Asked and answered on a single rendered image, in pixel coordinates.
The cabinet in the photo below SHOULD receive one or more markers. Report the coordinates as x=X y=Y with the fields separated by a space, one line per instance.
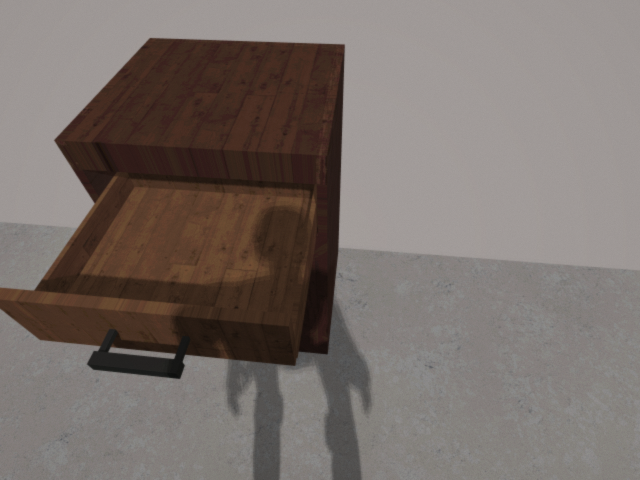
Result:
x=247 y=110

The handle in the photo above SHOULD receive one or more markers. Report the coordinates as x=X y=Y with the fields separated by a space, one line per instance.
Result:
x=134 y=364

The drawer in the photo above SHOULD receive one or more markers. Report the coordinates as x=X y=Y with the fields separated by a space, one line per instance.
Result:
x=226 y=262

